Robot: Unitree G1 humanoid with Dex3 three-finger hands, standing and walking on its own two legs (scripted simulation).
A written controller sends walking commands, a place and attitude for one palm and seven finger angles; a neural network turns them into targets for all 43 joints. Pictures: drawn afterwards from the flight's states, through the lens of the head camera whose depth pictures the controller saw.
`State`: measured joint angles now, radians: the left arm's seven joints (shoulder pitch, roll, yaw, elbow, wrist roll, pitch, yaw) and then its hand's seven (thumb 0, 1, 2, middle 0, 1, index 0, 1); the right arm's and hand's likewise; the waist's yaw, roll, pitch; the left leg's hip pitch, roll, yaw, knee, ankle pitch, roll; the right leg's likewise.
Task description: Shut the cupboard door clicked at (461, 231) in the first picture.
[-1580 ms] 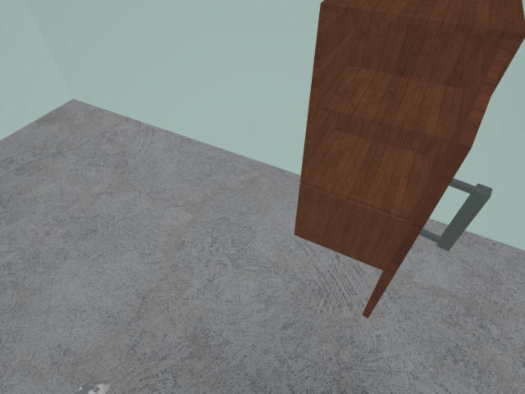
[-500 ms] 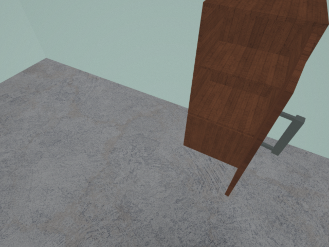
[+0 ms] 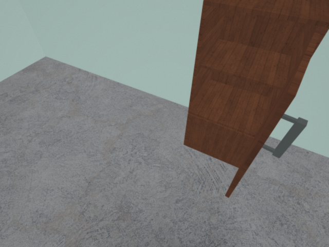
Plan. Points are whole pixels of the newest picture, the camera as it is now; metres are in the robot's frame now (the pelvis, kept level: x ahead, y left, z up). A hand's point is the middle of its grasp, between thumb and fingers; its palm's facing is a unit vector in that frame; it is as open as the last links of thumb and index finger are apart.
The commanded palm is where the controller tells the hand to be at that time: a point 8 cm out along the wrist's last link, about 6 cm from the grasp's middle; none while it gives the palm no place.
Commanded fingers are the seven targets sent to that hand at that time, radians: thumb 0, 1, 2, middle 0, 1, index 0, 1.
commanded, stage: walk around to get in front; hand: left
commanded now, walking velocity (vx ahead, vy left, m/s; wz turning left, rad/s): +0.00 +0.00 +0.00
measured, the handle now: (280, 136) +0.43 -0.31 +0.02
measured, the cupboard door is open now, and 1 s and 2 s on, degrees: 82 82 82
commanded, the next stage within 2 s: none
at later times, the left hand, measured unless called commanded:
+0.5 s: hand out of the picture +0.07 +0.19 -0.18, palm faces -0.16 -0.95 -0.26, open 7.4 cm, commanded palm none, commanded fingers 0.00 0.90 0.90 -0.20 -0.30 -0.20 -0.30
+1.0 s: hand out of the picture +0.10 +0.16 -0.17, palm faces -0.36 -0.90 -0.25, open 7.4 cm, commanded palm none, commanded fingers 0.00 0.90 0.90 -0.20 -0.30 -0.20 -0.30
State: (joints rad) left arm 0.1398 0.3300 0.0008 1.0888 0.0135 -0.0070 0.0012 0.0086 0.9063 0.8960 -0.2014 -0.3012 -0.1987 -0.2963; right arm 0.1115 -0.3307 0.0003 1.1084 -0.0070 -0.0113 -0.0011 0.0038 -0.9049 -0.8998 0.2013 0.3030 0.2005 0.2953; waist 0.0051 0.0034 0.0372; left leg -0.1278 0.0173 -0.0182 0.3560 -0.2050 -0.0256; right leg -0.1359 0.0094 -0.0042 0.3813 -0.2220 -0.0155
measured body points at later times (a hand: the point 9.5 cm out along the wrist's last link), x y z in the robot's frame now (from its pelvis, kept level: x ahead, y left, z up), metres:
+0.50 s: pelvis -0.02 -0.01 -0.02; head +0.01 -0.02 +0.43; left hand +0.08 +0.24 -0.16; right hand +0.00 -0.27 -0.17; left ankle -0.01 +0.14 -0.75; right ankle -0.03 -0.09 -0.73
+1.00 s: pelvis -0.03 -0.01 -0.01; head +0.01 -0.03 +0.44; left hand +0.12 +0.21 -0.15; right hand -0.02 -0.30 -0.14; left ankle +0.02 +0.13 -0.71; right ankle -0.03 -0.10 -0.75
